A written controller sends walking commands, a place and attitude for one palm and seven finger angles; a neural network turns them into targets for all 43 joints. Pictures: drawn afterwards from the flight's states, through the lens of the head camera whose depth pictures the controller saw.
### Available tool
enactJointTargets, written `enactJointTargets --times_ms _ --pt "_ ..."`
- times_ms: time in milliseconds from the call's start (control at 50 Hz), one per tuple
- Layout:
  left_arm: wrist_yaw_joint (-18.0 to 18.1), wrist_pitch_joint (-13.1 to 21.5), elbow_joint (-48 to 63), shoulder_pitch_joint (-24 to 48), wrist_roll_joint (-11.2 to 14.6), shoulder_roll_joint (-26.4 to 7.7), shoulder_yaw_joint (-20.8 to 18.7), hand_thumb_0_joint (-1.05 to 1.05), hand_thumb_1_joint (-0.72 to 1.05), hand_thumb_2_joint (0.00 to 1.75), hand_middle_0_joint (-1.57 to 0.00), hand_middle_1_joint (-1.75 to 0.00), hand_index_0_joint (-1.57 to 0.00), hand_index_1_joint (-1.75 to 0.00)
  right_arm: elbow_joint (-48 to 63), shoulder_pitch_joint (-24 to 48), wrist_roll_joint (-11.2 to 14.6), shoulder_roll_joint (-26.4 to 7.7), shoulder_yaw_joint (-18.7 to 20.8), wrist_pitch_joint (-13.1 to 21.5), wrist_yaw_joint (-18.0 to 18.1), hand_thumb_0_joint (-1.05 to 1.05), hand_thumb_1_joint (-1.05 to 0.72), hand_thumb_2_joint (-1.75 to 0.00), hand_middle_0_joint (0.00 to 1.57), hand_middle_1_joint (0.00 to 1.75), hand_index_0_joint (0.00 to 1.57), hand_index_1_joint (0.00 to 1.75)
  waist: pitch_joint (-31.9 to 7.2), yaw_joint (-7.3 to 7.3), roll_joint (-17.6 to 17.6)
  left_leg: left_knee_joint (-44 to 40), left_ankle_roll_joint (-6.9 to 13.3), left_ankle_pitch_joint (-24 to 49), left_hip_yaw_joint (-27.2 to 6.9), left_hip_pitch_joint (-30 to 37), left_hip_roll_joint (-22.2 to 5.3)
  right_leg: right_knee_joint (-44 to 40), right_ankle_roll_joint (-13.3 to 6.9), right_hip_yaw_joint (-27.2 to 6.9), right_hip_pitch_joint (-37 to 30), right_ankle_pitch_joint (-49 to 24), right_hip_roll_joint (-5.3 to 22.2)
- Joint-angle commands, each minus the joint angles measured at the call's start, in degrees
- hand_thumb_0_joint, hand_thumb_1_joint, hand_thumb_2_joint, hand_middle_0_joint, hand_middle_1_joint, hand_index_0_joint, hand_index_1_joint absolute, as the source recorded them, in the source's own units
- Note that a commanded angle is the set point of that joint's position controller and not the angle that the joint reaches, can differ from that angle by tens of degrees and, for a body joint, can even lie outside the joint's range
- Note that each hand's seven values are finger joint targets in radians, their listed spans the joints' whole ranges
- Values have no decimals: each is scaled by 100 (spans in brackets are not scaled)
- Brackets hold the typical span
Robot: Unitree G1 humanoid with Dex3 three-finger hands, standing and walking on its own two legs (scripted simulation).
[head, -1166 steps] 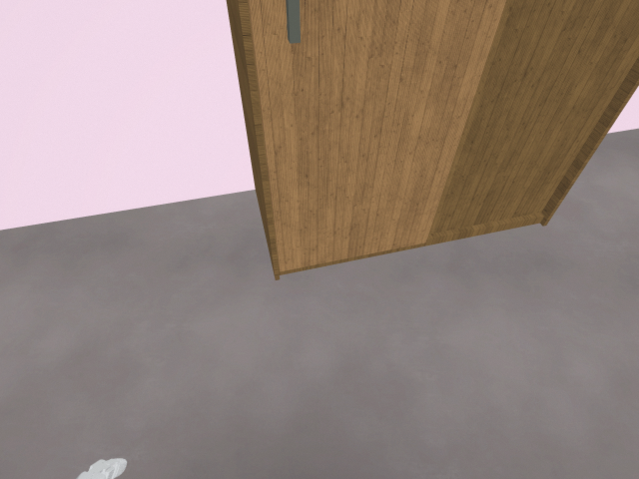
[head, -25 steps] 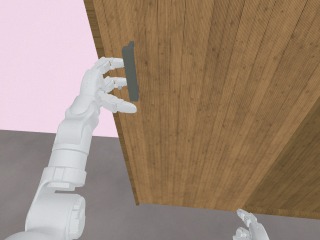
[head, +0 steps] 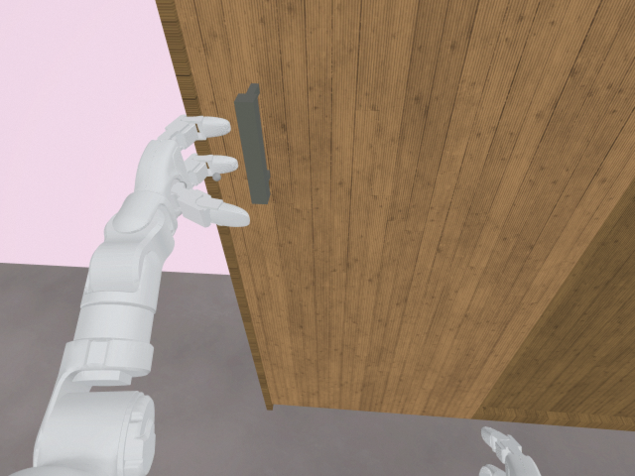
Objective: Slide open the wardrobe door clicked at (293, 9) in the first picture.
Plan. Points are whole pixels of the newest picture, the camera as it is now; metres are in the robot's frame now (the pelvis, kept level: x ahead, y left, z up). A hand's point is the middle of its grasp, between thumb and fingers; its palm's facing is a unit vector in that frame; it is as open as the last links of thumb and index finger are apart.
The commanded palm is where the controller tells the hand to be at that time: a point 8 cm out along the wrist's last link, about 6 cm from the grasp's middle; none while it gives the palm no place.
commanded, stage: move the hooked fingers beside the handle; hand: left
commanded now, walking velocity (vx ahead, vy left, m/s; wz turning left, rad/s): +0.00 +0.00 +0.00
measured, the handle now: (257, 145) +0.48 +0.11 +0.21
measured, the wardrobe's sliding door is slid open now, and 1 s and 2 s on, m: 0.00 0.00 0.00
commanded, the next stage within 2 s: feel for the door with the fingertips in 1.64 s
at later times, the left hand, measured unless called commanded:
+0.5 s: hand (204, 173) +0.40 +0.16 +0.21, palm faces -0.01 -1.00 +0.01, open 14.0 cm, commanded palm +0.38 +0.21 +0.21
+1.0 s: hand (201, 168) +0.41 +0.17 +0.22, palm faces -0.01 -1.00 +0.00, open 14.0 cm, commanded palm +0.39 +0.22 +0.21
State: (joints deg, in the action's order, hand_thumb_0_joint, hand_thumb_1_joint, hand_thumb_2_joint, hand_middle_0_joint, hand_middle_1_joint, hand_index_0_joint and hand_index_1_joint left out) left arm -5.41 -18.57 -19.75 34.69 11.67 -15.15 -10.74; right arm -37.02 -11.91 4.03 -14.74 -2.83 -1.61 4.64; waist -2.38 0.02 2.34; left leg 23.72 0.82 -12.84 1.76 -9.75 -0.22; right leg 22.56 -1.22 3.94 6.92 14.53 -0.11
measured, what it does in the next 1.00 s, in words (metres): stands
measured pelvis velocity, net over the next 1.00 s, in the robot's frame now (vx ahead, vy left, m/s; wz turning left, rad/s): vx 0.00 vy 0.01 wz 0.00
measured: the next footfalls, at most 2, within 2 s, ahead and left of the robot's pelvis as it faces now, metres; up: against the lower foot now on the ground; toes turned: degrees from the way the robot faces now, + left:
none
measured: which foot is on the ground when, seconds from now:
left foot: down 0.00-1.00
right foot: down 0.00-1.00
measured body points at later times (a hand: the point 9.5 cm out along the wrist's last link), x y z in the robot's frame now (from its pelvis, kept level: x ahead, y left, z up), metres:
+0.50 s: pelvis +0.00 +0.00 +0.00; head -0.02 -0.01 +0.45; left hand +0.40 +0.22 +0.22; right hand +0.14 -0.25 -0.10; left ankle +0.00 +0.11 -0.74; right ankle -0.03 -0.10 -0.74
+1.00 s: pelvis +0.00 +0.01 +0.00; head -0.01 -0.01 +0.45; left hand +0.40 +0.22 +0.22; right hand +0.14 -0.24 -0.10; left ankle +0.00 +0.11 -0.74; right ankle -0.03 -0.10 -0.74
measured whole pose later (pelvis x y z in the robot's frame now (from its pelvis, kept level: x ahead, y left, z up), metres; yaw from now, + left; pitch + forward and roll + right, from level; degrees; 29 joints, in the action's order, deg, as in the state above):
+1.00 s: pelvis +0.00 +0.01 +0.00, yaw +0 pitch +0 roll +0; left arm -8.6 -14.8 -25.3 37.5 11.9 -18.1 -13.0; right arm -37.1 -13.6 4.3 -15.2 -2.4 0.4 4.8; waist -2.4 0.5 2.4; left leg 24.4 1.3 -13.1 1.9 -11.4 0.1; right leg 22.8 -0.8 3.7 8.4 14.5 0.2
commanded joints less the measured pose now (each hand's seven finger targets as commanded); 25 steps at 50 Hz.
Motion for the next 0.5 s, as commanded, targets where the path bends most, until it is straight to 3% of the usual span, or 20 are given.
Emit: enactJointTargets --times_ms 0,120,140,160,200,220,260,340,380,420,440,460,480 --pt "-24 451 1271 2881 39 -1100 -312 0 -50 30 -30 -120 -30 -120 916 689 -10 -631 232 313 86 0 -90 -90 20 30 20 30 -1500 20 -274 -66 197 1554 -247 797 62 -208 -41 -148 -47 -1785 -66" --pt "-98 570 943 2907 47 -1271 -427 0 -50 30 -30 -120 -30 -120 878 629 -13 -639 228 335 106 0 -90 -90 20 30 20 30 -1482 31 -228 -55 201 1461 -218 728 68 -225 -27 -178 -28 -1763 -51" --pt "-132 577 863 2947 60 -1208 -354 0 -50 30 -30 -120 -30 -120 859 610 -10 -647 224 345 112 0 -90 -90 20 30 20 30 -1451 78 -309 -55 203 1424 -222 723 64 -235 -17 -174 12 -1748 -50" --pt "-146 599 691 2797 64 -1397 -510 0 -50 30 -30 -120 -30 -120 843 564 -11 -687 247 339 115 0 -90 -90 20 30 20 30 -1414 39 -438 -54 208 1368 -221 665 51 -248 -8 -164 0 -1671 -55" --pt "-211 633 676 3071 66 -1292 -359 0 -50 30 -30 -120 -30 -120 843 569 5 -669 230 355 130 0 -90 -90 20 30 20 30 -1362 110 -247 -53 214 1316 -217 663 60 -254 -9 -192 87 -1647 -38" --pt "-212 657 651 3104 70 -1403 -467 0 -50 30 -30 -120 -30 -120 828 509 -6 -681 245 372 133 0 -90 -90 20 30 20 30 -1458 101 -363 -43 214 1364 -237 685 56 -238 -10 -183 47 -1701 -48" --pt "-255 725 685 3023 60 -1487 -492 0 -50 30 -30 -120 -30 -120 865 535 8 -710 261 385 125 0 -90 -90 20 30 20 30 -1537 61 -220 -27 213 1372 -216 708 54 -223 -15 -191 12 -1676 -37" --pt "-294 805 860 3076 89 -1307 -381 0 -50 30 -30 -120 -30 -120 876 515 16 -670 264 449 104 0 -90 -90 20 30 20 30 -1698 80 -32 24 200 1631 -257 882 52 -161 -46 -166 34 -1868 -63" --pt "-312 763 714 2929 111 -1357 -430 0 -50 30 -30 -120 -30 -120 844 470 21 -701 269 437 102 0 -90 -90 20 30 20 30 -1545 69 -192 -3 195 1572 -277 782 35 -174 -37 -132 68 -1790 -67" --pt "-316 679 607 3020 120 -1184 -281 0 -50 30 -30 -120 -30 -120 828 483 37 -700 265 444 106 0 -90 -90 20 30 20 30 -1375 124 -325 -19 204 1360 -263 709 38 -219 -13 -139 207 -1611 -74" --pt "-302 630 445 3009 117 -1250 -352 0 -50 30 -30 -120 -30 -120 800 436 31 -716 271 448 112 0 -90 -90 20 30 20 30 -1292 126 -396 -28 208 1269 -269 642 33 -238 -6 -137 263 -1523 -78" --pt "-270 642 347 2928 85 -1544 -569 0 -50 30 -30 -120 -30 -120 769 391 17 -774 291 430 120 0 -90 -90 20 30 20 30 -1328 75 -511 -47 207 1219 -259 606 26 -253 -3 -136 194 -1431 -74" --pt "-255 671 526 3139 58 -1603 -575 0 -50 30 -30 -120 -30 -120 815 422 14 -759 276 430 126 0 -90 -90 20 30 20 30 -1438 71 -332 -55 216 1269 -261 612 43 -233 -13 -168 142 -1480 -48"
